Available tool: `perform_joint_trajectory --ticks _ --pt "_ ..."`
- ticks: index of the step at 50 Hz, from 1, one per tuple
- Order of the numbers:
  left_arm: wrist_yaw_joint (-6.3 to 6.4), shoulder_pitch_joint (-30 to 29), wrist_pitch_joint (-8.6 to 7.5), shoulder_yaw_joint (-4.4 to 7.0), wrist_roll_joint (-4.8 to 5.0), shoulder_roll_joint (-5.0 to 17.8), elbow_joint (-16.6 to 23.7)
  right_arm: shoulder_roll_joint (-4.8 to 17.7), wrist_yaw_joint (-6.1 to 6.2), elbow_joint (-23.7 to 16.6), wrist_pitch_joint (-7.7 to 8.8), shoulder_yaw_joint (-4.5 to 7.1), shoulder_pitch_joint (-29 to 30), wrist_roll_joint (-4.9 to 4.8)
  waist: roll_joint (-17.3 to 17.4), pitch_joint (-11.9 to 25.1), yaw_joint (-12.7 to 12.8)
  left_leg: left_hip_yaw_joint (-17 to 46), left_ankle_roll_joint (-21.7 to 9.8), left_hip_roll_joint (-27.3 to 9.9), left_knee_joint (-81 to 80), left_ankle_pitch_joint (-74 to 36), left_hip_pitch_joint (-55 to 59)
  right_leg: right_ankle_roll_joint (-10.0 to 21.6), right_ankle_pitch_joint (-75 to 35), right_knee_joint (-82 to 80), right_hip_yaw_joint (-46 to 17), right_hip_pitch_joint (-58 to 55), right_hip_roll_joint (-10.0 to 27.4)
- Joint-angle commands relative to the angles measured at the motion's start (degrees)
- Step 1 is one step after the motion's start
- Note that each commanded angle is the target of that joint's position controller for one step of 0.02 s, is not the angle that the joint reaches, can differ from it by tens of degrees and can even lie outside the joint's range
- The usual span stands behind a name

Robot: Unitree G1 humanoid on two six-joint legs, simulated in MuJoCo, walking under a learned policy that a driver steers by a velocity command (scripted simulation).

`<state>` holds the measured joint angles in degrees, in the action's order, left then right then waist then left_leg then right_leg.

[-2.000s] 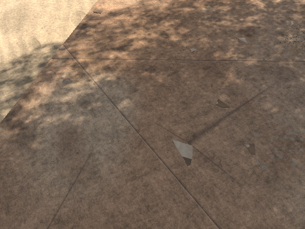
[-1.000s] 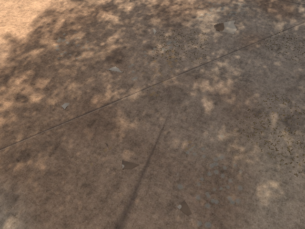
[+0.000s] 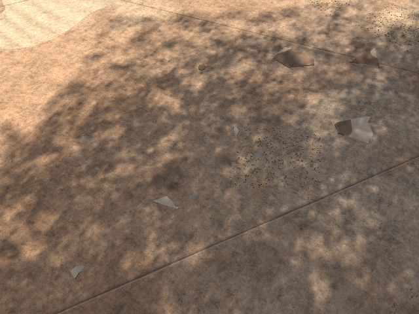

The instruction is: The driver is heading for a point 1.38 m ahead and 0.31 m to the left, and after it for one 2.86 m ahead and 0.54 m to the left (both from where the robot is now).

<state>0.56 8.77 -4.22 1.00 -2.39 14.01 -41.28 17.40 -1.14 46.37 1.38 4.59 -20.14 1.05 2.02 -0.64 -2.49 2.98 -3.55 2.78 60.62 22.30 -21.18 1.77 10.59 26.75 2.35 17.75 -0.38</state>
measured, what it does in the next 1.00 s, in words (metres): walks ahead, turning left: left foot, then right foot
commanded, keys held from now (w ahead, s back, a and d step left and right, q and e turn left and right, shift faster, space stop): w+q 0.60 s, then w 0.40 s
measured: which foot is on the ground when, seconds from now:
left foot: up 0.00-0.38, down 0.40-0.94, up 0.96-1.00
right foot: down 0.00-0.42, up 0.44-0.92, down 0.94-1.00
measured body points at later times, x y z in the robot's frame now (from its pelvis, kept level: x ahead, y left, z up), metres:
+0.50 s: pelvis +0.24 +0.07 -0.02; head +0.28 +0.09 +0.43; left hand +0.20 +0.34 -0.15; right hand +0.49 -0.12 -0.11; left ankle +0.28 +0.14 -0.74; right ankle +0.14 -0.10 -0.64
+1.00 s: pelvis +0.52 +0.14 -0.02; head +0.55 +0.15 +0.43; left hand +0.58 +0.44 -0.10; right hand +0.64 -0.11 -0.15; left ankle +0.31 +0.14 -0.68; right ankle +0.64 +0.11 -0.74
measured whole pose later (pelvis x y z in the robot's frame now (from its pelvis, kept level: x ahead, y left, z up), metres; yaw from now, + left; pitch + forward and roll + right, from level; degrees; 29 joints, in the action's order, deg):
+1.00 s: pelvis +0.52 +0.14 -0.02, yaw +28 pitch +1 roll +0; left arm -0.6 6.4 -3.5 1.4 -2.3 14.6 -40.5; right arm 16.1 0.3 49.3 3.0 2.6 -24.7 0.6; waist 0.8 -2.1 -3.1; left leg 6.3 -5.1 6.9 49.8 27.2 -5.9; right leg 4.1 9.0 33.2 3.4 24.9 -1.4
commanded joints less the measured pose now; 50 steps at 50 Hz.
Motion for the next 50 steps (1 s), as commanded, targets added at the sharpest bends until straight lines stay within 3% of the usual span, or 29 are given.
perform_joint_trajectory --ticks 1,4,9,12,15,17,18,19,20,21,22,23,24,25,26,28,31,36,41,44,46,47,48,49,50 --pt "0.08 6.4 -1.17 1.82 0.68 5.7 0.6 2.6 -1.32 -3.9 -0.78 0.4 -0.1 1.14 -9.1 0.5 2.5 0.6 1.2 -5.3 4.2 -4.3 -14.7 5.6 -3.7 -15.6 -14.3 -12.6 14.9" --pt "-0.28 8.7 -2.14 2.4 1.35 6.6 -0.8 2.0 -2.21 -6.0 -1.48 0.18 4.1 1.09 -7.8 0.8 2.3 0.3 2.1 -5.9 4.2 -8.3 -18.1 6.7 -12.9 -16.5 -8.9 -13.9 15.4" --pt "-0.45 11.0 -1.91 2.83 1.24 7.1 -2.8 0.9 -3.16 -9.2 -1.57 -0.74 13.0 0.99 -7.1 -1.8 3.5 -1.9 2.9 -6.6 -6.0 -17.0 -20.7 6.6 -16.5 -17.7 -0.2 -14.9 14.3" --pt "-0.34 12.4 -1.72 3.23 1.28 8.3 -3.8 0.2 -3.88 -11.2 -1.26 -1.53 18.6 1.0 -7.3 -3.3 4.9 -5.0 1.5 -6.5 -15.9 -20.1 -16.9 5.7 -17.0 -17.7 3.7 -15.0 14.5" --pt "0.03 14.7 -0.92 3.66 1.2 9.6 -5.2 0.7 -3.99 -12.8 -1.21 -1.68 21.7 1.3 -7.1 -4.2 5.6 -8.4 -0.9 -5.2 -21.9 -15.7 -14.2 4.7 -22.8 -15.0 6.4 -19.0 15.7" --pt "0.36 15.4 -0.15 3.92 1.09 11.2 -6.0 1.4 -3.45 -12.9 -1.23 -1.34 20.3 1.64 -8.0 -2.5 4.6 -10.9 -3.2 -1.9 -24.3 -9.9 -9.2 3.8 -39.6 -8.0 9.0 -21.6 16.0" --pt "0.51 15.6 0.33 4.12 1.06 12.2 -6.3 2.1 -2.99 -12.1 -1.09 -0.9 16.9 1.83 -8.3 0.1 2.9 -11.7 -4.6 0.4 -25.3 -7.0 -4.7 3.5 -48.3 -1.1 10.1 -22.5 16.0" --pt "0.6 15.4 0.86 4.18 1.27 12.9 -6.2 3.2 -2.4 -10.1 -0.6 -0.18 9.8 2.08 -7.4 4.4 -0.3 -11.7 -6.2 2.9 -28.3 -7.0 4.0 3.1 -50.1 9.6 11.2 -20.8 15.5" --pt "0.57 14.9 1.04 3.92 1.16 12.3 -5.2 5.8 -1.48 -6.9 -0.18 1.12 -0.3 2.61 -3.9 10.4 -4.8 -7.0 -8.4 1.3 -31.1 -7.4 18.9 1.4 -39.1 24.5 11.9 -11.6 14.1" --pt "-0.33 17.1 0.84 2.25 1.37 5.3 -1.4 12.7 -0.54 -7.1 -0.16 2.81 -2.3 2.33 8.8 16.7 -2.5 19.3 -14.2 -16.7 -33.3 -1.0 37.2 -1.6 4.6 44.0 11.5 11.1 7.7" --pt "-0.77 12.4 0.44 2.88 0.8 8.2 1.5 15.3 -0.14 -8.8 -0.72 3.51 -3.8 0.19 8.3 21.3 -4.5 43.4 -19.5 -23.7 -42.8 -6.0 41.5 -3.2 21.5 54.6 0.6 22.8 -0.4" --pt "-0.97 6.0 0.23 3.06 0.83 9.1 2.9 13.7 0.34 -7.2 -1.08 3.24 -2.6 -0.29 2.1 12.6 -4.5 32.9 -17.6 -21.2 -43.4 -11.2 37.4 -2.5 15.3 54.7 -4.1 28.5 3.4" --pt "-0.99 6.3 -0.4 2.42 1.36 7.9 2.7 10.5 0.74 -6.7 -0.92 2.36 -0.1 -0.57 0.2 5.7 -1.9 25.3 -15.9 -19.4 -43.5 -18.4 28.3 -2.3 10.1 49.8 -3.5 26.6 5.6" --pt "-0.87 7.4 -0.34 2.38 1.07 7.6 1.6 8.0 0.87 -6.6 -0.57 1.61 2.6 -0.48 -1.7 2.4 1.0 19.8 -13.3 -15.7 -44.2 -24.5 21.1 -2.3 8.6 44.5 -3.6 22.3 7.3" --pt "-0.87 9.1 0.56 2.35 0.14 7.5 1.3 6.6 0.96 -6.8 -0.21 1.08 4.6 -0.86 -1.1 1.3 3.3 16.2 -12.3 -13.0 -45.0 -28.8 15.9 -2.9 8.7 41.8 -3.9 18.2 7.8" --pt "-1.23 10.8 2.42 2.37 -0.7 7.1 0.7 5.7 0.58 -7.0 0.89 0.65 5.1 -1.02 -0.3 2.8 4.7 13.3 -12.4 -10.7 -45.9 -33.4 12.2 -3.9 8.5 39.4 -3.2 14.3 7.5" --pt "-1.63 6.9 3.28 2.09 -0.44 5.7 1.8 6.9 0.46 -5.7 1.59 1.03 2.2 -0.88 -0.1 1.3 4.0 12.2 -12.1 -9.1 -48.4 -29.5 10.7 -4.8 3.0 33.4 -2.3 17.0 7.1" --pt "-2.11 -3.5 2.83 1.62 -0.16 4.8 4.1 5.7 0.62 -3.0 2.2 0.48 -4.2 -1.08 1.3 -1.4 -0.3 11.5 -9.3 -9.1 -49.5 -30.6 16.7 -4.3 -8.5 19.4 -2.0 21.5 6.5" --pt "-2.73 -11.0 1.9 1.25 0.5 4.9 6.4 6.6 1.35 -1.0 2.44 0.27 -8.3 -0.36 1.3 -2.8 -3.0 12.0 -8.6 -11.3 -47.1 -36.1 23.4 -2.0 -9.9 10.3 -0.9 20.9 4.0" --pt "-2.57 -8.2 1.39 1.64 0.64 5.9 6.0 7.6 1.92 -0.5 2.5 0.27 -6.5 -0.06 2.2 -3.2 -0.4 11.8 -6.8 -12.7 -44.4 -43.7 23.8 0.7 -4.9 5.4 -0.6 13.0 1.8" --pt "-1.43 2.9 0.89 2.72 0.73 7.7 2.4 8.4 1.84 -0.1 2.63 0.26 -4.9 0.09 1.3 2.1 4.7 9.1 -4.9 -10.2 -32.1 -57.8 22.9 2.9 -1.7 1.6 1.2 -2.0 -2.2" --pt "-0.62 11.4 0.31 3.44 0.17 9.6 0.3 7.5 1.65 -0.2 2.84 -0.14 -4.6 -0.07 -0.6 7.5 8.7 6.9 -3.9 -7.8 -20.4 -51.7 17.0 4.9 -2.2 0.1 -2.4 -14.8 1.7" --pt "0.26 19.2 0.06 4.49 -1.2 14.8 0.0 2.7 1.44 -2.2 3.16 -1.41 -7.0 -1.15 -8.8 16.1 9.9 3.4 -2.0 -2.4 -1.5 -29.8 4.5 9.2 6.2 -1.5 -22.1 -29.6 16.9" --pt "-0.38 18.6 0.67 5.31 -0.5 17.1 -1.4 2.2 1.36 -1.6 2.92 -1.29 -12.5 -1.57 -18.3 17.6 6.4 2.1 -0.9 6.1 10.7 8.1 -9.2 15.1 4.3 -9.4 -45.1 -33.6 25.4" --pt "-0.89 13.6 1.13 4.24 1.3 11.6 -0.9 5.5 1.61 -1.1 2.44 -0.8 -7.5 0.41 -7.7 8.5 5.0 5.1 -1.6 1.5 13.1 3.7 -13.2 13.7 10.3 -10.7 -40.8 -25.8 22.3"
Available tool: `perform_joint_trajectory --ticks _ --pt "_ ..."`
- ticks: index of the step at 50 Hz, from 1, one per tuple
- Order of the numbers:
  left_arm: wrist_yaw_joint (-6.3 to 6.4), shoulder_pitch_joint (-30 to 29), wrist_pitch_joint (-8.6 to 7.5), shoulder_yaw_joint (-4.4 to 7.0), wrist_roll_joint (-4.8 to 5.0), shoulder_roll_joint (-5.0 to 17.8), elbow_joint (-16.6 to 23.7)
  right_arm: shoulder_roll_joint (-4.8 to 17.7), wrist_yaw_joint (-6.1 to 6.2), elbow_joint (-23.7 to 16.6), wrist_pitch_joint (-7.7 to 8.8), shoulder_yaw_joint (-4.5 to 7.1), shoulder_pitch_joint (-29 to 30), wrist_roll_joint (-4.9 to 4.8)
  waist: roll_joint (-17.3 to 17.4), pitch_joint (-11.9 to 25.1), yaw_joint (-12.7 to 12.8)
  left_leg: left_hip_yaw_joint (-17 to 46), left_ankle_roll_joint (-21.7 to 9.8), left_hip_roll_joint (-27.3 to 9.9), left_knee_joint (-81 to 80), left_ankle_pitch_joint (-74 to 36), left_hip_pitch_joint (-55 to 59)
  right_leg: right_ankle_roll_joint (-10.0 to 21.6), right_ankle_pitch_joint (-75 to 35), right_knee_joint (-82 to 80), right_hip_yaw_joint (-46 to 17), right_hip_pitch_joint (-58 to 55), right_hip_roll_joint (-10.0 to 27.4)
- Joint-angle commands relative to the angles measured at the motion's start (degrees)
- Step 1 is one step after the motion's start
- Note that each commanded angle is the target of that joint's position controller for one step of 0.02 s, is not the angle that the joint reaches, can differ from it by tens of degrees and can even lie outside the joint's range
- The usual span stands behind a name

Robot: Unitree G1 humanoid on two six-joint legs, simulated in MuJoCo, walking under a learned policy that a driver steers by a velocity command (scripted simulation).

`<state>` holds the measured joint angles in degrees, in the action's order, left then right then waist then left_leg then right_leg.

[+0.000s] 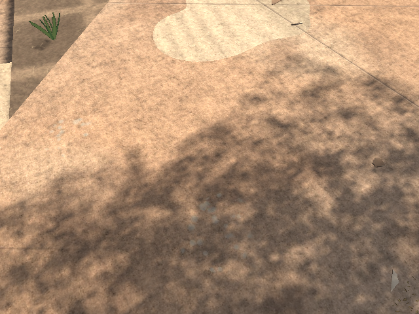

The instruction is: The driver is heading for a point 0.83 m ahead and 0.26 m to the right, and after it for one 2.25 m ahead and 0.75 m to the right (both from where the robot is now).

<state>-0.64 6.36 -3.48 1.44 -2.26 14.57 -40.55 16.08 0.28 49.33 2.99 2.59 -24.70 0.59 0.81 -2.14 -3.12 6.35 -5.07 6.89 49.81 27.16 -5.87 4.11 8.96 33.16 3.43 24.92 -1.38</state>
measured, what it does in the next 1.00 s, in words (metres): walks ahead, turning right: left foot, then right foot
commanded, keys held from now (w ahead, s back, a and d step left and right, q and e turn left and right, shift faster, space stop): w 0.10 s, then w+e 0.90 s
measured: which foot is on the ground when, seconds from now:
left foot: up 0.00-0.44, down 0.46-0.98, up 1.00-1.00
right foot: down 0.00-0.46, up 0.48-0.96, down 0.98-1.00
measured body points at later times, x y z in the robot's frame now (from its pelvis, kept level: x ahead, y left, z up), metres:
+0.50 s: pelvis +0.27 +0.01 +0.00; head +0.30 +0.02 +0.45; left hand +0.26 +0.29 -0.14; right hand +0.45 -0.24 -0.08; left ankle +0.37 +0.09 -0.72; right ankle +0.10 -0.08 -0.69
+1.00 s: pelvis +0.50 -0.07 -0.01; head +0.53 -0.10 +0.44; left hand +0.80 +0.03 -0.09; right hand +0.35 -0.30 -0.15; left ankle +0.38 +0.10 -0.71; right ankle +0.56 -0.18 -0.73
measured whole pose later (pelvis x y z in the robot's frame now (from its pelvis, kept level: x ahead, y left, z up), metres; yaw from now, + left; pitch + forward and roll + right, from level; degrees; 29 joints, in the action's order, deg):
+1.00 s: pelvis +0.50 -0.07 -0.01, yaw -27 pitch +1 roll +1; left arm -3.6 1.6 -0.7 2.5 -2.9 14.0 -40.8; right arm 14.2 0.9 52.7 3.0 2.6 -23.8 1.3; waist -0.2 -3.2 -3.2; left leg -17.9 1.9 -5.5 30.8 28.0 2.6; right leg 8.2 9.6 33.6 6.3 27.0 -1.3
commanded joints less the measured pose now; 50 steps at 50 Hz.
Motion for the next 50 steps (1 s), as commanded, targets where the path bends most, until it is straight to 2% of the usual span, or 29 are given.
perform_joint_trajectory --ticks 1,2,3,5,8,11,14,17,19,20,21,22,23,24,25,26,27,29,31,33,38,41,44,45,47,48,49,50 --pt "0.02 11.6 0.29 2.96 1.53 7.7 -1.2 6.3 -0.39 -4.7 0.88 1.06 1.3 0.92 -2.8 4.0 4.8 1.1 0.0 -4.8 21.5 -5.8 -28.1 10.1 10.3 -18.4 -32.7 -25.3 20.8" --pt "-0.1 9.5 0.08 2.44 1.09 5.9 -1.3 5.3 -0.78 -5.0 0.76 0.75 3.1 0.88 -2.2 1.9 3.7 0.0 0.1 -6.8 18.6 -8.2 -26.9 8.5 5.8 -20.0 -26.6 -21.2 17.8" --pt "0.05 9.5 -0.25 2.12 1.21 5.3 -2.1 5.0 -1.14 -4.9 0.22 0.65 3.4 1.36 -4.0 0.7 2.8 -1.0 0.7 -8.0 16.5 -8.9 -25.6 7.5 0.6 -21.1 -22.2 -18.5 15.6" --pt "-0.07 11.1 -1.23 2.0 1.52 5.3 -3.7 3.8 -1.74 -4.1 -0.7 0.26 2.0 1.82 -5.6 1.5 1.8 -2.8 1.8 -8.7 14.6 -10.3 -23.2 7.2 -7.5 -22.5 -17.4 -16.5 13.6" --pt "-0.4 14.2 -1.88 2.34 2.38 6.5 -6.1 2.9 -2.11 -5.8 -0.93 -0.19 7.4 2.28 -5.0 0.0 2.0 -5.5 3.8 -10.9 9.6 -14.1 -27.9 8.8 -12.2 -24.7 -15.0 -17.1 12.1" --pt "-0.25 16.9 -1.48 2.46 2.52 6.5 -7.7 1.9 -2.22 -8.3 -0.77 -0.88 15.5 1.97 -4.4 -1.7 3.6 -7.0 6.0 -11.4 -0.4 -19.9 -30.5 8.7 -14.1 -25.5 -13.0 -17.7 9.9" --pt "-0.07 19.5 -1.28 2.83 2.4 7.3 -9.0 1.0 -2.3 -9.9 -0.45 -1.59 21.6 1.51 -4.8 -1.4 5.4 -8.0 6.8 -9.9 -9.8 -25.0 -27.6 7.6 -17.8 -23.6 -12.3 -18.4 8.8" --pt "0.23 21.6 -0.93 3.07 1.97 8.0 -9.8 1.7 -1.83 -11.1 -0.05 -1.62 25.7 1.03 -5.0 -0.7 6.6 -7.7 6.5 -8.6 -14.2 -25.5 -25.8 7.3 -21.6 -20.1 -14.3 -21.3 10.1" --pt "0.59 20.8 -0.66 3.42 1.64 8.9 -9.6 2.9 -1.48 -11.6 0.41 -1.31 25.7 0.82 -5.5 -0.4 5.8 -6.7 5.5 -8.1 -16.7 -22.5 -23.2 6.7 -22.9 -17.4 -16.6 -22.6 11.3" --pt "0.74 19.7 -0.52 3.63 1.48 9.4 -9.3 3.7 -1.25 -11.1 0.73 -1.03 23.7 0.78 -5.7 0.1 4.6 -6.4 4.8 -7.6 -18.4 -20.3 -19.8 6.0 -23.5 -15.6 -17.5 -22.4 11.6" --pt "0.77 18.4 -0.48 3.81 1.47 9.8 -8.9 4.5 -0.9 -9.9 1.13 -0.6 19.6 0.81 -5.5 1.6 2.7 -6.7 4.0 -6.6 -20.6 -18.4 -13.9 5.2 -25.9 -11.8 -17.8 -21.4 11.0" --pt "0.57 17.6 -0.54 3.73 1.75 9.4 -8.7 6.0 -0.29 -7.6 1.86 0.14 12.4 1.24 -2.9 5.3 -0.6 -6.3 2.6 -6.7 -24.3 -19.2 -3.6 4.0 -26.4 -3.0 -15.7 -18.9 8.1" --pt "0.26 16.9 -0.8 3.12 2.36 7.0 -7.0 10.0 0.6 -6.6 2.54 1.27 3.5 2.65 2.7 12.6 -4.0 3.8 -0.3 -17.0 -26.3 -11.9 9.5 2.6 -15.7 11.6 -12.7 -11.4 4.2" --pt "0.42 22.2 -0.61 1.99 4.04 1.2 -4.9 15.3 0.97 -7.1 1.84 2.62 1.3 3.53 14.6 18.9 -2.1 26.2 -5.3 -31.9 -31.2 -4.1 22.6 0.7 17.6 27.8 -6.0 5.9 -4.4" --pt "0.81 22.5 0.29 2.94 2.27 6.3 -6.0 12.1 0.75 -7.2 0.92 2.3 3.6 2.23 10.7 16.5 -0.7 33.6 -7.1 -32.6 -34.3 1.3 17.9 1.4 21.5 34.8 -7.4 11.4 -1.7" --pt "0.54 19.5 0.79 3.36 1.59 7.0 -6.4 7.1 0.58 -7.9 0.77 1.08 7.7 1.72 4.6 8.5 0.7 25.4 -6.1 -29.9 -35.1 1.8 11.0 1.5 16.6 36.1 -8.3 12.4 1.2" --pt "-0.04 16.9 0.95 3.15 1.5 5.7 -6.2 4.5 0.37 -7.8 1.06 0.48 10.1 1.43 2.7 4.2 1.4 17.3 -5.0 -26.9 -36.9 -4.8 5.2 0.9 12.7 34.3 -7.9 11.4 3.0" --pt "-0.94 15.8 2.11 3.23 0.49 4.8 -6.1 2.9 0.53 -6.7 1.82 0.07 10.5 1.15 5.8 1.6 3.1 6.8 -2.8 -22.8 -39.0 -15.4 -0.2 -0.4 9.9 31.8 -7.0 8.7 5.0" --pt "-1.61 14.7 3.15 3.11 0.35 3.9 -5.5 3.1 0.35 -5.7 2.86 0.3 9.1 0.66 5.2 2.0 3.6 2.0 -3.1 -22.3 -40.0 -22.7 -1.0 -1.2 7.6 32.0 -6.3 8.5 5.3" --pt "-2.2 11.1 3.61 3.0 0.31 3.5 -4.1 3.8 0.26 -4.8 3.43 0.72 8.0 0.28 4.3 1.2 3.8 -1.7 -3.7 -22.4 -41.3 -25.7 -0.2 -1.9 4.2 31.1 -6.1 11.8 6.0" --pt "-3.29 1.6 3.6 2.22 0.42 2.5 -0.7 4.0 0.08 -2.6 3.22 1.09 5.3 0.58 3.6 -1.3 2.5 -10.5 -3.5 -21.0 -42.1 -30.1 1.5 -2.9 -5.2 20.2 -4.0 15.4 6.4" --pt "-3.95 -4.3 3.31 1.47 0.31 1.9 1.5 5.2 0.23 -1.6 3.08 1.49 3.6 0.57 3.7 -2.6 1.0 -14.4 -2.8 -21.3 -41.7 -32.1 2.4 -1.8 -8.3 11.0 -0.7 12.3 6.0" --pt "-4.18 -7.7 3.28 1.41 0.0 2.6 3.2 6.4 0.56 -0.1 2.34 1.92 1.2 0.62 3.6 -3.4 0.2 -16.8 -2.0 -22.7 -39.3 -37.1 7.0 0.4 -4.2 5.7 2.1 10.5 4.8" --pt "-4.09 -8.0 3.3 1.5 -0.16 2.9 3.5 6.9 0.7 0.3 1.94 2.03 0.7 0.66 3.8 -3.2 0.3 -17.8 -1.6 -23.0 -37.3 -41.7 8.7 1.4 -1.8 4.4 3.0 9.5 3.9" --pt "-3.5 -5.3 3.31 2.01 -0.43 3.7 3.1 8.6 1.0 0.9 1.1 2.39 0.5 0.72 5.0 -0.7 2.0 -20.0 -0.8 -23.2 -28.8 -60.2 11.2 3.8 4.7 2.7 5.4 3.6 0.1" --pt "-3.07 -0.5 3.01 2.59 -0.47 4.5 1.8 9.5 1.06 1.0 0.52 2.57 0.5 0.7 5.0 2.4 4.2 -20.7 -0.7 -23.0 -20.5 -66.4 11.5 5.3 7.0 1.3 5.8 -1.9 -2.3" --pt "-2.37 8.4 2.4 3.52 -0.81 5.8 -1.0 9.7 1.04 0.6 0.0 2.53 1.2 0.43 3.0 7.5 8.2 -22.0 0.5 -22.0 -7.8 -63.0 7.2 7.0 4.9 -3.1 5.2 -13.5 -4.3" --pt "-1.31 17.8 2.16 5.27 -1.32 10.7 -3.5 7.8 0.9 -1.2 0.01 1.92 0.9 0.75 -2.8 14.1 11.6 -22.1 2.4 -20.4 9.4 -43.8 -5.4 9.9 11.4 -5.7 -7.5 -28.8 4.2"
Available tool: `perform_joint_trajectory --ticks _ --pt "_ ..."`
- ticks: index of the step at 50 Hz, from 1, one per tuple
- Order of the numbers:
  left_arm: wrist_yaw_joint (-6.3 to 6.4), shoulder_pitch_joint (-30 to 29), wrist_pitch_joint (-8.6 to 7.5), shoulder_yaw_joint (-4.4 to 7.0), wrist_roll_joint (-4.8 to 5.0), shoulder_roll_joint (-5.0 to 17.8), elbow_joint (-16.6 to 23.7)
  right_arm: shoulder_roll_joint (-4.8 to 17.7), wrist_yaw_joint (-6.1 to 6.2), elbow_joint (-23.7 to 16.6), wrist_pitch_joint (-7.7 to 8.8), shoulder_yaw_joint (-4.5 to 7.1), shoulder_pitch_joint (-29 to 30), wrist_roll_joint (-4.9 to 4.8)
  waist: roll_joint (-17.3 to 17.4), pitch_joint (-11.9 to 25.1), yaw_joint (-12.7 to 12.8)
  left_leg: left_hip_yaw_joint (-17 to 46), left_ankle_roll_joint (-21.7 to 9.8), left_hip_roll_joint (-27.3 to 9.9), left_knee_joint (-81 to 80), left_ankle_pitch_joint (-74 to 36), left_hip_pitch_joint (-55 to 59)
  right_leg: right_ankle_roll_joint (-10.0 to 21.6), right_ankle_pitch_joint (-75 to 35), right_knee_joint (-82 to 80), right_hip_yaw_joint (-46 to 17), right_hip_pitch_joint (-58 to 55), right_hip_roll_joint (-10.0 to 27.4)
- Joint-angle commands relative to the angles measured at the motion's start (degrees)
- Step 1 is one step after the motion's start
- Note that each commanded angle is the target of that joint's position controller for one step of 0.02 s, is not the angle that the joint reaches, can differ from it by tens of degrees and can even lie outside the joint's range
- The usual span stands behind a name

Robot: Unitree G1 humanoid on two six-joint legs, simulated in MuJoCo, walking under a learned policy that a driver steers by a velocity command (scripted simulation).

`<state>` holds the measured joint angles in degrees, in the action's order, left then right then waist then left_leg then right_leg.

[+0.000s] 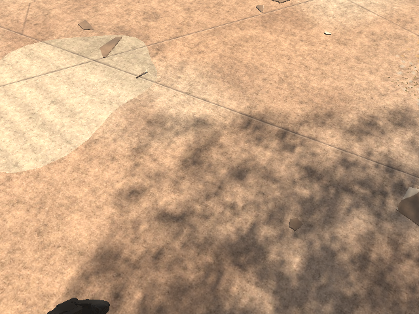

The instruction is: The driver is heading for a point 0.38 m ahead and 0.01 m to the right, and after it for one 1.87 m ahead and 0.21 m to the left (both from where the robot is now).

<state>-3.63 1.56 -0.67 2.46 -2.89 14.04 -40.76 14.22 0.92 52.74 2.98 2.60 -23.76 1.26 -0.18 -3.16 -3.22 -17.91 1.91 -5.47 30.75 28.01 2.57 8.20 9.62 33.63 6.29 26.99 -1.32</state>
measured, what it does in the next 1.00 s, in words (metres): walks ahead: left foot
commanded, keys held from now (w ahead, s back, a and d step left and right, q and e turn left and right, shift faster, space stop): w+e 0.26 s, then e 0.02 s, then no key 0.02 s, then q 0.70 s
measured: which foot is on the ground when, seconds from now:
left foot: up 0.00-0.48, down 0.50-1.00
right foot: down 0.00-0.52, up 0.54-1.00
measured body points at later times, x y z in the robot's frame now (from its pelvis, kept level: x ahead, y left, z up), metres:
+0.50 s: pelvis +0.26 -0.01 +0.01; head +0.30 -0.02 +0.46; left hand +0.31 +0.26 -0.12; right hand +0.39 -0.28 -0.10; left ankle +0.41 +0.04 -0.72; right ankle +0.11 -0.06 -0.71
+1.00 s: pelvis +0.32 -0.04 +0.02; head +0.35 -0.04 +0.47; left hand +0.44 +0.24 -0.10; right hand +0.42 -0.32 -0.11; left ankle +0.41 +0.04 -0.72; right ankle +0.33 -0.15 -0.71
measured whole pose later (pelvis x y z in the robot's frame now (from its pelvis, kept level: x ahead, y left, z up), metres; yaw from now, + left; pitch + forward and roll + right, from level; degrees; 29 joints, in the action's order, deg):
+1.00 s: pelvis +0.32 -0.04 +0.02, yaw +4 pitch +1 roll -1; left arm 2.8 10.2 1.1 1.5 -0.1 15.2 -45.4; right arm 16.2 -0.6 46.7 -3.4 5.1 -13.6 1.0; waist 1.3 -1.7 -2.3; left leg 11.5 -3.0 8.9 23.9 3.5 -20.2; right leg 0.4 21.5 33.3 -4.2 16.6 -3.6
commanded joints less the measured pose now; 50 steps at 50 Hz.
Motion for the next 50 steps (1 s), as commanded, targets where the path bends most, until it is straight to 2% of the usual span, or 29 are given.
perform_joint_trajectory --ticks 1,2,3,4,5,6,7,10,13,15,17,20,22,23,24,25,26,27,28,29,30,31,33,35,40,42,46,48,50 --pt "2.32 20.0 -0.37 5.73 0.5 18.2 -2.1 3.3 -1.05 -9.1 0.45 0.69 -1.2 -0.03 -15.3 18.6 7.0 6.5 -0.8 4.0 47.4 4.5 -39.8 13.9 10.4 -11.8 -41.7 -46.1 20.2" --pt "2.66 22.4 0.27 5.62 1.93 16.9 -1.6 8.5 -1.12 -10.4 0.98 1.65 7.0 0.46 -4.6 18.2 11.0 18.1 -1.1 4.0 50.4 1.6 -45.9 13.7 6.3 -17.0 -46.8 -45.3 20.6" --pt "3.15 19.5 0.35 5.06 2.11 15.0 -2.6 7.6 -1.35 -11.4 1.64 1.38 9.7 -0.54 -2.9 10.3 9.0 18.9 -1.8 1.1 48.0 -5.2 -47.8 12.5 -1.0 -17.0 -37.0 -39.1 19.3" --pt "3.27 17.0 0.06 4.25 2.38 11.8 -2.9 7.0 -1.18 -10.6 2.15 1.06 8.5 -0.58 -0.1 5.8 6.2 18.8 -1.9 -0.8 42.3 -8.9 -44.2 10.4 -9.4 -17.5 -31.2 -31.2 16.5" --pt "3.43 14.5 -0.36 3.75 2.59 10.2 -2.6 6.9 -1.08 -10.0 1.68 1.13 7.8 0.16 0.6 3.9 4.0 19.1 -1.6 -1.8 38.8 -9.5 -40.4 8.7 -14.7 -18.0 -26.7 -25.8 13.4" --pt "3.49 12.8 -0.77 3.24 2.87 8.8 -2.2 6.7 -1.14 -9.5 0.66 1.05 5.8 1.08 -0.3 4.2 2.1 19.4 -0.9 -2.1 36.8 -9.8 -36.7 8.1 -17.5 -18.9 -23.8 -22.3 11.5" --pt "3.31 12.8 -1.36 2.99 3.0 8.3 -2.2 6.4 -1.31 -9.4 -0.34 1.08 5.2 1.51 -0.6 4.8 1.5 19.2 -0.3 -1.9 35.5 -9.6 -34.8 8.2 -19.6 -19.4 -22.7 -20.5 10.5" --pt "3.03 15.6 -2.39 3.39 2.95 9.9 -3.1 5.1 -1.79 -10.6 -1.78 0.86 8.2 1.55 -0.8 3.6 1.7 18.1 1.0 -1.3 30.0 -13.4 -36.4 8.1 -17.8 -21.4 -21.4 -17.8 8.3" --pt "3.07 19.6 -2.44 3.45 2.88 10.1 -4.1 5.2 -1.85 -13.1 -1.87 0.77 16.0 1.38 -1.9 0.9 4.3 18.1 1.7 -0.9 22.0 -20.0 -41.4 7.0 -14.4 -22.7 -22.7 -19.2 7.6" --pt "3.31 21.3 -2.39 3.35 2.93 10.1 -4.8 4.9 -1.88 -13.9 -1.63 0.52 18.8 1.12 -2.4 0.4 5.1 17.8 1.6 0.4 16.8 -23.3 -41.4 5.4 -26.5 -20.0 -21.2 -21.3 7.1" --pt "3.71 22.8 -2.41 2.91 2.92 9.2 -5.6 3.8 -2.01 -13.9 -1.13 -0.11 19.8 0.72 -3.0 1.7 5.9 16.2 0.4 2.0 11.8 -26.5 -38.3 3.0 -38.9 -17.0 -17.4 -23.4 6.3" --pt "4.27 24.3 -2.41 1.85 2.35 7.4 -7.0 3.2 -2.06 -13.4 -0.35 -0.69 21.1 0.33 -4.1 2.5 7.3 14.5 -2.1 4.4 5.4 -29.7 -32.1 0.2 -42.4 -15.4 -15.5 -25.1 6.3" --pt "4.78 22.8 -2.55 1.73 1.8 8.2 -7.3 4.8 -1.82 -12.0 0.12 -0.28 17.8 0.48 -5.1 2.9 5.5 15.1 -4.4 5.6 2.2 -26.5 -27.6 -0.8 -46.0 -12.0 -16.0 -27.2 7.8" --pt "5.1 21.5 -2.66 1.85 1.66 8.9 -7.3 6.1 -1.53 -10.3 0.49 0.17 13.4 0.58 -5.3 4.1 3.5 15.3 -5.7 6.8 0.3 -24.8 -23.7 -1.4 -49.8 -8.2 -16.0 -28.4 8.0" --pt "5.2 19.8 -2.68 1.95 1.92 9.6 -7.4 6.5 -1.25 -8.1 1.19 0.4 7.5 0.64 -3.9 5.6 0.2 15.3 -6.8 7.3 -5.4 -28.7 -18.0 -2.1 -49.9 -1.2 -14.3 -29.0 6.9" --pt "5.17 19.7 -3.05 1.81 2.15 9.5 -6.8 8.0 -0.86 -6.3 2.02 0.71 2.2 0.7 -1.0 9.1 -1.8 19.7 -8.1 3.0 -6.8 -45.2 -8.3 -3.2 -38.8 8.4 -12.5 -24.8 4.0" --pt "5.36 26.2 -3.18 1.11 3.07 6.0 -5.9 13.1 -0.79 -6.6 2.11 1.7 -0.8 0.91 10.2 16.3 0.8 35.7 -15.9 -12.3 -0.1 -79.6 5.9 -5.4 -3.8 26.7 -8.6 -13.4 -2.7" --pt "5.31 30.9 -2.31 1.16 3.24 5.9 -7.4 12.3 -1.17 -6.6 0.83 1.89 0.6 -1.36 14.4 23.2 3.1 48.8 -24.1 -18.4 -3.6 -87.1 10.0 -6.9 23.5 37.1 -8.0 -5.5 -7.5" --pt "5.22 26.8 -1.48 1.34 1.07 8.3 -7.5 10.4 -1.78 -8.2 0.12 1.78 4.9 -2.71 5.8 18.1 3.3 46.8 -23.5 -15.7 -6.5 -74.8 4.1 -7.3 21.2 40.6 -10.7 -2.0 -4.2" --pt "4.95 21.5 -1.06 1.38 0.43 8.2 -6.6 8.4 -1.75 -9.1 -0.46 1.44 8.9 -2.45 2.6 11.7 3.2 42.2 -21.8 -12.5 -8.6 -63.4 -2.1 -7.6 18.9 40.6 -10.6 0.5 -2.6" --pt "4.75 18.9 -0.51 1.25 0.53 7.6 -6.0 6.9 -1.5 -9.1 -1.01 1.02 10.6 -1.98 1.2 7.5 4.0 38.5 -19.6 -9.5 -11.2 -56.7 -8.0 -7.9 17.3 37.6 -10.6 0.9 -0.7" --pt "4.57 17.6 0.38 1.16 0.63 7.2 -5.1 6.8 -1.22 -8.7 -1.42 1.03 10.7 -1.86 2.0 5.6 4.7 36.2 -17.8 -6.9 -13.0 -50.9 -12.3 -8.4 16.0 34.2 -10.4 -0.4 0.5" --pt "4.56 18.6 1.77 0.76 0.8 5.9 -5.3 7.7 -1.26 -8.3 -2.07 1.53 10.5 -1.05 3.8 6.6 5.4 34.4 -16.1 -4.0 -14.2 -44.0 -16.4 -9.3 14.3 31.0 -8.9 -3.9 -0.1" --pt "4.82 17.8 2.42 0.61 1.01 5.4 -4.9 8.9 -1.31 -8.4 -2.52 2.17 10.4 -0.73 4.6 7.4 5.3 34.6 -15.7 -2.7 -15.1 -35.6 -18.1 -9.9 14.1 27.5 -8.5 -4.0 -0.2" --pt "5.52 11.2 3.22 0.68 1.34 6.0 -3.0 10.0 -1.16 -8.7 -4.23 3.35 9.2 -0.33 7.3 5.8 2.6 40.8 -14.3 -1.5 -18.6 -9.1 -18.9 -10.6 12.3 19.0 -9.2 -1.1 0.1" --pt "5.74 9.7 3.02 0.62 1.67 5.9 -2.5 10.3 -1.12 -8.8 -4.75 3.75 9.0 -0.21 7.4 5.5 1.9 42.9 -13.8 -1.5 -18.6 -6.7 -18.5 -10.5 12.3 16.3 -9.6 -1.3 -0.2" --pt "6.29 9.6 2.04 0.28 2.55 5.6 -2.0 10.4 -1.29 -9.0 -5.48 4.27 9.6 0.12 8.0 5.5 1.5 46.2 -12.9 -1.0 -17.3 -8.9 -18.1 -9.3 13.9 9.1 -9.8 -5.2 -1.9" --pt "6.64 12.1 1.35 0.18 3.09 5.7 -2.3 10.3 -1.52 -9.2 -5.86 4.39 10.7 0.03 8.6 5.4 2.5 48.0 -11.8 -0.4 -16.7 -11.3 -18.9 -7.8 14.3 2.0 -9.9 -9.9 -3.2" --pt "7.25 17.1 0.49 0.41 2.92 6.3 -3.3 9.8 -1.43 -9.7 -6.08 4.31 12.8 -0.88 7.7 5.0 5.6 47.0 -7.9 2.6 -14.5 -8.1 -23.1 -6.0 8.3 -13.0 -9.9 -19.1 -2.9"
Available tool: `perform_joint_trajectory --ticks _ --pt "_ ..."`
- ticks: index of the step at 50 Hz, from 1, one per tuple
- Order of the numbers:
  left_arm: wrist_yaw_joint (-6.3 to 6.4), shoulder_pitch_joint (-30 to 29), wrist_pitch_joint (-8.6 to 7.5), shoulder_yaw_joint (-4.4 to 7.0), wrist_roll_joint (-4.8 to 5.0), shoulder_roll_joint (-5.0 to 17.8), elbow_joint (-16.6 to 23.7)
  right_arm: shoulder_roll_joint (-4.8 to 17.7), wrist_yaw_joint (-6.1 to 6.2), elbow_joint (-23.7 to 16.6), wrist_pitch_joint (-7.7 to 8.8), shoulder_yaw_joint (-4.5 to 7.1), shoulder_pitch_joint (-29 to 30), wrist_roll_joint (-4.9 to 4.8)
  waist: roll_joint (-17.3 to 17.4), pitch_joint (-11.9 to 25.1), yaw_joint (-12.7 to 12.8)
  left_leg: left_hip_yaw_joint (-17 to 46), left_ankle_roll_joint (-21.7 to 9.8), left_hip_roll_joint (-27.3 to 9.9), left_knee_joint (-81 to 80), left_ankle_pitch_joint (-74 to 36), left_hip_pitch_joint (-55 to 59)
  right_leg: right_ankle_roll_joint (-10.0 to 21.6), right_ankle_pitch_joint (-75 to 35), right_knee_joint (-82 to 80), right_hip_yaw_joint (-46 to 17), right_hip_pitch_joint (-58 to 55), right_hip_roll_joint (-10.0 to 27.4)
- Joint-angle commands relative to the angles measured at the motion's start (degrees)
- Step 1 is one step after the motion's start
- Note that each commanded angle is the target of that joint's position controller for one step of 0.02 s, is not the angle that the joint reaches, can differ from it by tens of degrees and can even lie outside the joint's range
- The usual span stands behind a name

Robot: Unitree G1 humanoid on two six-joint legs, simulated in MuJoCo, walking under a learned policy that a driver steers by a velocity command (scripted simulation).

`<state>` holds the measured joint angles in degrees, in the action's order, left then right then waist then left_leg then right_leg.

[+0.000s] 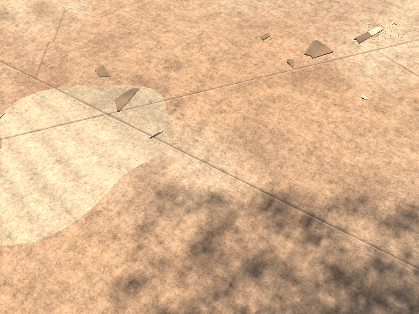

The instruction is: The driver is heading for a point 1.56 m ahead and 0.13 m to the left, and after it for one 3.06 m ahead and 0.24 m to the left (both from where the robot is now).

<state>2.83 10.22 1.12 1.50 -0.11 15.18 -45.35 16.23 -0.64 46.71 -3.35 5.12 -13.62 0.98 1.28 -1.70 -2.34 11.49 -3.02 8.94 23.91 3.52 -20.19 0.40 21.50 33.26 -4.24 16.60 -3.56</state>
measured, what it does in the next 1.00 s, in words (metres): steps on the spot, turning left: right foot, then left foot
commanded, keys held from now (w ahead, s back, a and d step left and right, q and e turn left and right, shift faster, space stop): q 0.38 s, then no key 0.62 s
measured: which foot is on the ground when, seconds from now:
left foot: down 0.00-0.02, up 0.04-0.46, down 0.48-1.00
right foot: up 0.00-0.00, down 0.02-0.48, up 0.50-0.86, down 0.88-1.00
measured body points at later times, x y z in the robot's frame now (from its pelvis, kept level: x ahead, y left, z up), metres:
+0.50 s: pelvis -0.01 +0.00 -0.01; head +0.02 +0.03 +0.44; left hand -0.01 +0.30 -0.13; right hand +0.21 -0.21 -0.11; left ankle -0.05 +0.09 -0.74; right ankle +0.01 -0.11 -0.73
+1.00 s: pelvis -0.02 +0.01 +0.01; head -0.01 +0.00 +0.46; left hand -0.04 +0.27 -0.13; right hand +0.14 -0.20 -0.14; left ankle -0.05 +0.09 -0.74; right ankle +0.01 -0.11 -0.74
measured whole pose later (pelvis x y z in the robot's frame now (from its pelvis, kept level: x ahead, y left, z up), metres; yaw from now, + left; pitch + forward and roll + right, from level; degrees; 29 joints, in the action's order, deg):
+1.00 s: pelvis -0.02 +0.01 +0.01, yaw +20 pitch -2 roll +0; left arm 1.4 13.4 0.7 0.7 -0.7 12.9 -54.8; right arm 13.3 1.1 54.7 -0.9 0.0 -11.0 0.6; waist 0.9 -2.3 -0.1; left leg 1.3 -3.0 3.9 21.4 11.9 -7.4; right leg 0.1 13.6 23.1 -0.2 7.6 0.2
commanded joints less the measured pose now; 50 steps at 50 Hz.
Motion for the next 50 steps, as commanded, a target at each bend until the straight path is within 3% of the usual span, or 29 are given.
perform_joint_trajectory --ticks 1,2,3,4,5,7,11,13,20,22,23,24,25,26,27,28,29,31,33,35,41,43,44,45,46,47,50 --pt "1.34 8.0 -1.62 2.31 -0.6 9.3 1.7 5.3 0.33 -4.2 0.44 1.15 1.3 -1.22 -0.7 3.2 3.4 12.8 0.6 -7.2 -1.2 23.6 -4.8 3.8 0.9 -20.7 -8.0 -12.1 7.9" --pt "1.4 3.6 -1.31 3.5 -1.36 15.0 4.1 2.8 0.54 -5.3 0.91 0.75 0.1 -2.02 -13.2 3.1 1.7 -1.1 3.2 2.4 14.2 26.2 -12.3 9.6 4.8 -25.6 -25.2 -12.2 23.2" --pt "0.96 0.0 -0.99 3.39 -2.17 13.7 4.4 7.9 0.9 -4.2 1.22 1.9 1.0 0.53 -8.9 0.3 1.5 -4.9 3.9 -1.1 26.7 26.6 -12.1 13.4 -5.1 -23.7 -23.8 -3.6 26.0" --pt "0.68 -1.6 -1.14 2.17 -1.8 9.1 5.2 8.7 0.65 -3.4 1.18 2.35 0.2 0.76 -5.3 0.6 0.0 -4.4 3.9 -2.5 33.1 24.1 -8.6 13.0 -14.0 -21.3 -18.3 -1.4 22.7" --pt "0.42 -3.6 -1.27 1.54 -1.39 6.9 5.4 7.8 0.33 -2.5 0.8 2.25 -1.7 0.83 -4.7 0.4 -1.5 -5.0 4.0 -2.8 37.5 21.2 -8.1 11.1 -19.6 -19.5 -11.8 -1.3 18.7" --pt "0.41 -3.7 -1.34 1.29 -1.27 6.4 6.3 7.1 -0.46 -1.6 -0.25 1.98 -3.6 0.73 -8.8 1.4 -1.2 -7.0 4.9 -3.3 43.3 19.5 -10.4 9.8 -27.9 -17.1 -4.9 -5.7 15.1" --pt "0.09 4.2 -1.18 2.14 -1.28 8.0 4.5 5.8 -1.42 -3.9 -0.91 0.89 2.5 0.0 -9.2 2.0 3.6 -9.0 7.1 -5.3 37.1 20.3 -14.8 11.2 -38.4 -13.7 -2.6 -16.7 16.7" --pt "-0.1 5.9 -1.15 2.71 -1.34 9.0 3.9 5.4 -1.75 -4.7 -1.15 0.52 4.1 -0.21 -10.0 2.6 4.7 -9.8 7.2 -6.1 33.1 21.6 -13.8 11.7 -40.1 -12.8 -2.1 -19.1 18.0" --pt "-1.75 4.1 -0.96 3.84 -1.63 11.1 3.5 4.6 -1.94 -7.0 -1.16 -0.49 5.7 -1.23 -12.5 3.9 4.7 -15.0 3.9 -6.7 17.3 23.2 0.2 10.8 -40.6 -9.4 2.4 -13.3 19.6" --pt "-2.0 3.3 -0.66 3.98 -1.08 11.4 3.0 4.0 -1.52 -6.5 -0.63 -0.72 3.5 -1.03 -11.7 4.4 2.9 -15.7 2.3 -5.9 7.5 18.1 5.6 9.3 -38.3 -6.0 3.2 -11.5 19.1" --pt "-2.01 2.9 -0.42 3.91 -0.6 11.1 2.7 4.0 -1.06 -5.8 0.02 -0.87 1.6 -0.38 -9.6 4.5 1.1 -14.9 1.4 -6.0 -2.5 9.1 11.0 6.8 -33.5 -2.7 4.9 -8.2 17.9" --pt "-2.14 4.9 -0.25 3.4 -0.64 9.1 2.5 7.3 -0.42 -5.6 0.97 -0.31 0.3 0.72 -1.5 6.2 0.8 -5.4 0.2 -12.3 -8.7 4.2 19.6 3.1 -22.5 5.2 8.0 -0.6 15.2" --pt "-2.51 5.8 0.0 1.58 -1.26 2.5 5.6 14.8 -0.07 -7.2 1.77 0.86 1.2 0.38 14.9 6.0 3.0 15.4 -6.2 -30.5 -7.0 -23.4 24.9 -1.5 12.1 16.1 12.8 13.7 5.9" --pt "-1.43 1.7 1.18 2.0 -1.12 5.6 5.1 13.0 0.37 -5.5 2.02 0.9 -3.3 -0.53 8.7 7.7 -2.1 11.7 -13.0 -31.5 -4.6 -27.6 19.4 -1.3 14.8 21.7 4.9 10.8 6.0" --pt "-1.46 1.6 1.8 2.3 -0.38 6.4 4.5 9.6 0.54 -5.1 2.05 -0.32 -0.7 -0.41 6.5 4.2 0.4 7.4 -13.0 -27.9 -5.3 -24.3 17.2 -1.1 11.8 24.0 3.6 11.1 6.4" --pt "-1.75 2.0 1.82 2.46 -0.07 6.7 3.4 6.6 0.79 -5.4 1.89 -1.38 3.9 -0.33 5.7 1.2 2.1 3.4 -10.6 -24.2 -6.7 -19.4 14.5 -1.1 7.5 22.9 2.9 10.5 6.9" --pt "-1.97 2.8 1.74 2.79 -0.45 7.5 2.5 5.8 1.15 -5.7 1.8 -1.79 6.4 -0.32 6.8 0.3 3.3 1.2 -8.6 -21.4 -7.1 -18.3 14.8 -1.2 4.4 21.8 3.2 10.4 6.8" --pt "-2.4 5.6 1.91 2.89 -1.21 7.6 0.4 5.2 1.56 -5.1 2.05 -2.31 6.0 -0.51 6.5 2.4 3.5 -1.9 -8.2 -19.4 -6.4 -23.9 15.8 -1.9 1.4 22.2 4.0 7.6 5.7" --pt "-2.55 5.7 2.12 2.48 -0.8 6.1 -0.3 5.1 1.58 -4.0 2.48 -2.61 5.1 -0.45 4.9 3.2 3.2 -2.4 -8.2 -19.4 -6.5 -22.1 16.3 -2.3 0.8 19.1 3.9 5.9 5.5" --pt "-2.34 4.4 2.39 2.09 -0.77 5.0 -0.7 5.3 1.65 -2.8 2.63 -2.8 4.4 -0.16 5.4 2.0 2.4 -1.7 -8.3 -19.3 -7.0 -16.7 15.6 -2.4 1.0 14.0 3.9 4.7 5.3" --pt "-1.02 4.6 1.88 1.46 -0.33 3.9 -3.2 5.5 1.87 0.2 2.78 -3.24 4.7 0.22 5.2 1.3 2.2 1.9 -8.3 -19.6 -6.1 -8.1 11.5 -0.8 -0.6 -1.2 4.4 -3.7 4.0" --pt "-0.68 6.8 0.89 0.87 -0.85 3.1 -5.0 4.6 2.06 1.1 2.93 -3.69 5.8 -0.4 2.2 1.7 4.5 1.6 -5.1 -18.2 -4.8 -4.4 7.8 0.0 -14.0 -14.3 3.0 -12.3 5.5" --pt "-0.47 7.4 0.05 0.98 -1.53 4.9 -5.5 3.2 1.98 1.5 3.33 -4.16 4.6 -0.39 -0.4 3.0 3.8 1.1 -2.7 -16.6 -4.0 -1.1 5.2 0.7 -19.1 -15.6 -2.0 -17.2 9.9" --pt "-0.65 4.8 -0.45 1.44 -1.26 8.3 -5.5 3.1 1.67 2.5 3.37 -3.86 0.9 -0.57 -5.2 1.5 -0.1 -2.4 -1.6 -12.0 -5.4 4.3 5.4 2.4 -24.5 -13.5 -5.2 -14.7 13.0" --pt "-1.3 2.8 -0.68 1.13 -0.48 6.5 -6.1 3.0 1.79 4.4 3.02 -3.96 1.2 -0.4 -6.5 0.8 0.8 -3.8 -1.0 -10.6 -7.1 5.9 10.5 3.2 -20.4 -13.7 -4.6 -8.9 12.6" --pt "-1.63 2.3 -1.03 0.68 -0.54 4.8 -6.4 3.7 1.97 5.3 2.89 -3.79 1.9 -0.21 -5.9 -0.2 1.6 -3.7 -0.7 -11.1 -6.6 4.3 12.9 2.5 -18.0 -14.3 -3.4 -7.3 11.1" --pt "-1.16 4.0 -1.34 0.32 -0.43 4.2 -8.9 4.0 1.86 7.3 2.97 -3.51 2.0 -0.35 -5.8 -0.1 2.2 -3.4 -0.9 -12.1 -6.0 1.7 13.2 1.6 -16.4 -15.6 -2.1 -8.1 9.4"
